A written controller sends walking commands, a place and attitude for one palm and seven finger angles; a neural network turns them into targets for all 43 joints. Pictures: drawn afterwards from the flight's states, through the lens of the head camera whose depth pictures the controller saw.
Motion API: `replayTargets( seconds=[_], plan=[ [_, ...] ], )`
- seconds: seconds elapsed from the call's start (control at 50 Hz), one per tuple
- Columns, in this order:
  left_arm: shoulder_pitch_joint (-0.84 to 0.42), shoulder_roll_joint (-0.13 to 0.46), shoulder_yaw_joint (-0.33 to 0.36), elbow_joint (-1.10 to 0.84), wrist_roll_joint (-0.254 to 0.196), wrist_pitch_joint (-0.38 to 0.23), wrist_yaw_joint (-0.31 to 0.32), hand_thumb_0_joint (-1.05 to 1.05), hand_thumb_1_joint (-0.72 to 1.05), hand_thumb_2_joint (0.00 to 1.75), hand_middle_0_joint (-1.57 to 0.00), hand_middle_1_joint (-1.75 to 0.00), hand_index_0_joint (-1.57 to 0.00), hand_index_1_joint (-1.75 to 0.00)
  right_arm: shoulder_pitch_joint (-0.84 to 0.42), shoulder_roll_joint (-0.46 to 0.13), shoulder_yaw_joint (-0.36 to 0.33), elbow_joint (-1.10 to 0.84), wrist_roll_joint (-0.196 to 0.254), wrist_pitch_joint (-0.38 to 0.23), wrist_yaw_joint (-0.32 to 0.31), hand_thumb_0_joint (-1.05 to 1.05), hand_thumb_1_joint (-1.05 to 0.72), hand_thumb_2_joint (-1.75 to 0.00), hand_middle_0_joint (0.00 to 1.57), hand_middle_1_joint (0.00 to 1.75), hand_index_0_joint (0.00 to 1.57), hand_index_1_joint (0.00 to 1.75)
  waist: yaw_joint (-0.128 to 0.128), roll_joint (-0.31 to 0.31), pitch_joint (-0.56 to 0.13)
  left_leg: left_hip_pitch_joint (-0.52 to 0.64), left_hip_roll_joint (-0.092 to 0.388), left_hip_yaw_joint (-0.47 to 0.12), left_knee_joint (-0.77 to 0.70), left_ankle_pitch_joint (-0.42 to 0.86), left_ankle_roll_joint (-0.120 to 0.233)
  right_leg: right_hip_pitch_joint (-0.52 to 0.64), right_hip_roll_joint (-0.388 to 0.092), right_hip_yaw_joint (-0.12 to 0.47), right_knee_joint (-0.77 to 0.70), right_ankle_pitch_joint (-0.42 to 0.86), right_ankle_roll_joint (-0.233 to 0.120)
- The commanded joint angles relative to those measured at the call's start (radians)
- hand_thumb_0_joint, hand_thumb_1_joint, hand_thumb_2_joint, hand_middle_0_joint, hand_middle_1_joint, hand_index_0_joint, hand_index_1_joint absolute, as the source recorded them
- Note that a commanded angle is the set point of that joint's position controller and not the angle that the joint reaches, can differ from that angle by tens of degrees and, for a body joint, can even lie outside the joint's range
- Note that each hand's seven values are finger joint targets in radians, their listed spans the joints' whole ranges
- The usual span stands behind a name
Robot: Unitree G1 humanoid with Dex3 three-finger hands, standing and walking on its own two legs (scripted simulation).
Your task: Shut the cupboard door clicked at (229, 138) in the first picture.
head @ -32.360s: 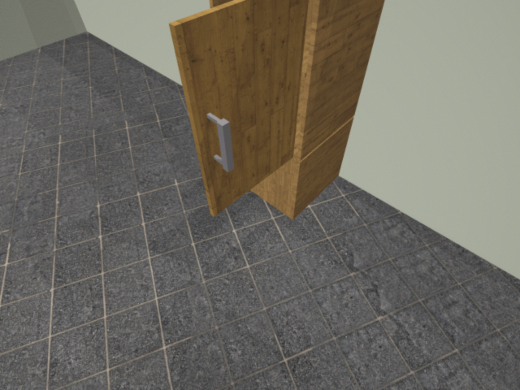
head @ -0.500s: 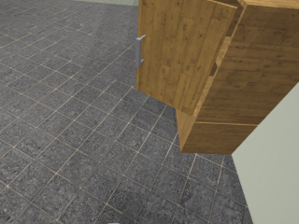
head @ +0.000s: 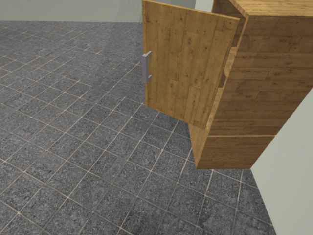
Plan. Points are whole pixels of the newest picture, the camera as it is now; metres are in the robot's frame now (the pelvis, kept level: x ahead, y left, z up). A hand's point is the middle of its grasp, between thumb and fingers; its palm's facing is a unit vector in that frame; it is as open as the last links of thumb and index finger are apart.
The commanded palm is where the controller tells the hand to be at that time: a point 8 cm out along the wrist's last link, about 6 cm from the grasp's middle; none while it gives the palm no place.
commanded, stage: let the arm hang, fingers relaxed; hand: left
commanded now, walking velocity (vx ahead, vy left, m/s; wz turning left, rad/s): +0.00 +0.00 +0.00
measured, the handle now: (147, 67) +0.88 +0.10 -0.04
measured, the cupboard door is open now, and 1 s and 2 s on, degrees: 59 59 59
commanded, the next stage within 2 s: look to check the result in 0.24 s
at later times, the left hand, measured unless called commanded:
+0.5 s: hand out of the picture -0.03 +0.18 -0.18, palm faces +0.04 -0.98 -0.19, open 7.4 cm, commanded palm none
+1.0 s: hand out of the picture +0.02 +0.19 -0.17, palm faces +0.01 -0.98 -0.22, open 7.4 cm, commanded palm none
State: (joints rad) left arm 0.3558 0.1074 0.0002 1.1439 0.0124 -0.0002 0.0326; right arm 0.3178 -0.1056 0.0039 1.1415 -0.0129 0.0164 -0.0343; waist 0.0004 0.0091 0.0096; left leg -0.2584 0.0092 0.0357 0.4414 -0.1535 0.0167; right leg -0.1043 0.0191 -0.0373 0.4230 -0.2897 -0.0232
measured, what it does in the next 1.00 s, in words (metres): stands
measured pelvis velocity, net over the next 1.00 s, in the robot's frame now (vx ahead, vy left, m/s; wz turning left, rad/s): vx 0.02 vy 0.00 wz -0.01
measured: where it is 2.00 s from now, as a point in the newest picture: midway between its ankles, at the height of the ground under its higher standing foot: outside the picture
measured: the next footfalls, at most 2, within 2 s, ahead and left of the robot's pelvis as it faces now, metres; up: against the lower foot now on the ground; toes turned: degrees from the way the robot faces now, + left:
right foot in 1.74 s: +0.09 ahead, -0.14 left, +0.00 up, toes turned +25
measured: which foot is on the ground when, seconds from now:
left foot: down 0.00-1.00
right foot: down 0.00-1.00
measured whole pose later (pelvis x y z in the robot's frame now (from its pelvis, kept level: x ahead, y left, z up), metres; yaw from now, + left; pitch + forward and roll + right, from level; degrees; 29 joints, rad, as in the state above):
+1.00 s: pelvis +0.02 +0.00 +0.00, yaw -1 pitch -2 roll +0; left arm 0.26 0.19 0.01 1.13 0.01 -0.01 0.02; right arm 0.22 -0.20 0.00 1.13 -0.01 0.00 -0.03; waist 0.00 0.00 0.04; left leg -0.21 0.00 0.05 0.40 -0.16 0.02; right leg -0.05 0.01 -0.03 0.36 -0.28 -0.02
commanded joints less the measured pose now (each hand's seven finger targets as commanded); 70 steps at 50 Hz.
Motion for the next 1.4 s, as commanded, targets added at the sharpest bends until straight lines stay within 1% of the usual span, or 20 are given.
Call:
replayTargets(
  seconds=[0.0,0.18,0.26,0.48,0.96,1.0,1.04,1.08,1.12,1.14,1.2,1.22,1.24,1.26,1.28,1.3,1.32,1.34,1.36,1.38],
  plan=[
    [0.101,0.092,0.017,-0.007,-0.002,-0.006,0.011,0.0,0.9,0.9,-0.2,-0.3,-0.2,-0.3,0.064,-0.092,-0.017,-0.025,0.0,-0.012,-0.01,0.0,-0.9,-0.9,0.2,0.3,0.2,0.3,-0.003,-0.012,0.119,0.036,0.079,-0.095,-0.092,-0.021,0.018,-0.153,-0.104,0.096,-0.122,0.017,-0.028],
    [0.086,0.097,0.023,-0.017,-0.003,-0.006,0.009,0.0,0.9,0.9,-0.2,-0.3,-0.2,-0.3,0.061,-0.103,-0.02,-0.034,-0.001,-0.017,-0.012,0.0,-0.9,-0.9,0.2,0.3,0.2,0.3,-0.005,0.024,0.106,0.043,0.081,-0.1,-0.102,-0.017,0.018,-0.134,-0.101,0.094,-0.118,0.038,-0.026],
    [0.081,0.106,0.023,-0.018,-0.003,-0.009,0.008,0.0,0.9,0.9,-0.2,-0.3,-0.2,-0.3,0.057,-0.112,-0.022,-0.038,0.0,-0.02,-0.012,0.0,-0.9,-0.9,0.2,0.3,0.2,0.3,-0.006,0.006,0.074,0.066,0.084,-0.098,-0.093,0.03,0.02,-0.114,-0.104,0.094,-0.117,0.07,-0.024],
    [0.06,0.142,0.025,-0.018,-0.002,-0.012,0.007,0.0,0.9,0.9,-0.2,-0.3,-0.2,-0.3,0.025,-0.151,-0.027,-0.041,0.003,-0.021,-0.01,0.0,-0.9,-0.9,0.2,0.3,0.2,0.3,-0.007,-0.021,0.068,0.099,0.091,-0.097,-0.093,0.062,0.024,-0.105,-0.107,0.097,-0.125,0.093,-0.022],
    [-0.033,0.214,0.032,-0.034,-0.001,-0.016,0.0,0.0,0.9,0.9,-0.2,-0.3,-0.2,-0.3,-0.066,-0.221,-0.03,-0.049,0.001,-0.024,-0.005,0.0,-0.9,-0.9,0.2,0.3,0.2,0.3,-0.007,0.002,0.062,0.126,0.098,-0.098,-0.104,0.105,0.017,-0.067,-0.12,0.102,-0.155,0.145,-0.02],
    [-0.023,0.182,0.03,-0.035,-0.003,-0.007,0.004,0.0,0.9,0.9,-0.2,-0.3,-0.2,-0.3,-0.052,-0.179,-0.021,-0.051,0.0,-0.016,-0.002,0.0,-0.9,-0.9,0.2,0.3,0.2,0.3,-0.007,0.005,0.051,0.095,0.091,-0.1,-0.079,0.135,0.009,-0.045,-0.13,0.082,-0.121,0.164,-0.011],
    [-0.011,0.194,0.043,-0.049,-0.002,0.002,0.008,0.0,0.9,0.9,-0.2,-0.3,-0.2,-0.3,-0.049,-0.181,-0.026,-0.064,-0.001,-0.009,-0.001,0.0,-0.9,-0.9,0.2,0.3,0.2,0.3,-0.001,-0.001,0.041,0.057,0.083,-0.103,-0.037,0.164,0.01,-0.031,-0.144,0.059,-0.07,0.191,-0.013],
    [-0.016,0.213,0.058,-0.071,-0.001,0.009,0.01,0.0,0.9,0.9,-0.2,-0.3,-0.2,-0.3,-0.059,-0.187,-0.035,-0.086,-0.002,0.001,0.002,0.0,-0.9,-0.9,0.2,0.3,0.2,0.3,0.006,-0.027,0.055,-0.011,0.068,-0.103,0.012,0.141,0.008,-0.026,-0.167,0.054,-0.047,0.193,-0.029],
    [-0.023,0.236,0.075,-0.099,0.004,0.013,0.011,0.0,0.9,0.9,-0.2,-0.3,-0.2,-0.3,-0.059,-0.185,-0.045,-0.112,-0.003,0.008,0.006,0.0,-0.9,-0.9,0.2,0.3,0.2,0.3,0.005,-0.076,0.04,-0.068,0.04,-0.078,0.106,0.127,-0.001,-0.008,-0.222,0.066,-0.034,0.226,-0.065],
    [-0.033,0.249,0.082,-0.115,0.005,0.015,0.012,0.0,0.9,0.9,-0.2,-0.3,-0.2,-0.3,-0.063,-0.18,-0.049,-0.124,-0.004,0.012,0.008,0.0,-0.9,-0.9,0.2,0.3,0.2,0.3,0.007,-0.101,0.039,-0.095,0.027,-0.059,0.178,0.086,-0.007,-0.006,-0.267,0.078,-0.035,0.255,-0.09],
    [-0.071,0.26,0.095,-0.165,0.015,0.014,0.015,0.0,0.9,0.9,-0.2,-0.3,-0.2,-0.3,-0.095,-0.174,-0.065,-0.172,-0.009,0.026,0.017,0.0,-0.9,-0.9,0.2,0.3,0.2,0.3,0.004,-0.168,0.084,-0.182,0.031,-0.012,0.401,-0.289,-0.027,-0.03,-0.386,0.092,-0.028,0.443,-0.173],
    [-0.09,0.262,0.098,-0.177,0.019,0.016,0.017,0.0,0.9,0.9,-0.2,-0.3,-0.2,-0.3,-0.093,-0.175,-0.068,-0.189,-0.006,0.027,0.021,0.0,-0.9,-0.9,0.2,0.3,0.2,0.3,-0.004,-0.151,0.094,-0.181,0.047,-0.01,0.385,-0.311,-0.027,-0.034,-0.398,0.065,0.007,0.496,-0.17],
    [-0.11,0.277,0.104,-0.189,0.019,0.014,0.015,0.0,0.9,0.9,-0.2,-0.3,-0.2,-0.3,-0.08,-0.169,-0.068,-0.194,-0.004,0.024,0.027,0.0,-0.9,-0.9,0.2,0.3,0.2,0.3,-0.019,-0.125,0.095,-0.153,0.061,-0.011,0.275,-0.266,-0.027,-0.029,-0.383,0.022,0.081,0.541,-0.143],
    [-0.111,0.28,0.104,-0.201,0.013,0.015,0.011,0.0,0.9,0.9,-0.2,-0.3,-0.2,-0.3,-0.032,-0.187,-0.069,-0.191,-0.008,0.022,0.029,0.0,-0.9,-0.9,0.2,0.3,0.2,0.3,-0.039,-0.053,0.061,-0.043,0.059,-0.018,0.165,-0.043,-0.012,-0.077,-0.334,-0.049,0.202,0.516,-0.084],
    [-0.084,0.25,0.103,-0.22,0.003,0.02,0.007,0.0,0.9,0.9,-0.2,-0.3,-0.2,-0.3,0.027,-0.24,-0.077,-0.189,-0.018,0.014,0.028,0.0,-0.9,-0.9,0.2,0.3,0.2,0.3,-0.055,0.158,0.023,0.062,0.17,-0.229,0.035,0.351,0.062,-0.205,-0.206,-0.124,0.396,0.276,0.012],
    [-0.077,0.208,0.088,-0.254,-0.005,0.024,0.007,0.0,0.9,0.9,-0.2,-0.3,-0.2,-0.3,0.072,-0.306,-0.093,-0.186,-0.024,0.013,0.021,0.0,-0.9,-0.9,0.2,0.3,0.2,0.3,-0.058,0.328,-0.015,0.12,0.339,-0.496,-0.079,0.533,0.196,-0.329,-0.074,-0.101,0.599,-0.341,0.059],
    [-0.141,0.224,0.084,-0.27,0.006,0.037,0.015,0.0,0.9,0.9,-0.2,-0.3,-0.2,-0.3,0.089,-0.317,-0.093,-0.174,-0.022,0.016,0.016,0.0,-0.9,-0.9,0.2,0.3,0.2,0.3,-0.073,0.221,-0.02,0.066,0.344,-0.546,-0.143,0.26,0.209,-0.335,-0.074,0.016,0.703,-0.378,0.04],
    [-0.173,0.215,0.091,-0.281,0.008,0.037,0.01,0.0,0.9,0.9,-0.2,-0.3,-0.2,-0.3,0.06,-0.32,-0.097,-0.19,-0.024,0.015,0.012,0.0,-0.9,-0.9,0.2,0.3,0.2,0.3,-0.065,0.167,-0.003,0.017,0.338,-0.56,-0.175,0.025,0.196,-0.383,-0.085,0.053,0.745,-0.311,0.04],
    [-0.193,0.217,0.092,-0.285,0.01,0.035,0.004,0.0,0.9,0.9,-0.2,-0.3,-0.2,-0.3,0.02,-0.306,-0.095,-0.21,-0.025,0.013,0.009,0.0,-0.9,-0.9,0.2,0.3,0.2,0.3,-0.054,0.116,0.027,-0.037,0.31,-0.539,-0.195,-0.112,0.182,-0.4,-0.097,0.073,0.749,-0.234,0.044],
    [-0.193,0.211,0.094,-0.288,0.013,0.03,-0.002,0.0,0.9,0.9,-0.2,-0.3,-0.2,-0.3,-0.013,-0.296,-0.091,-0.222,-0.025,0.008,0.008,0.0,-0.9,-0.9,0.2,0.3,0.2,0.3,-0.039,0.081,0.032,-0.049,0.275,-0.501,-0.193,-0.133,0.168,-0.407,-0.099,0.077,0.73,-0.175,0.051]
  ],
)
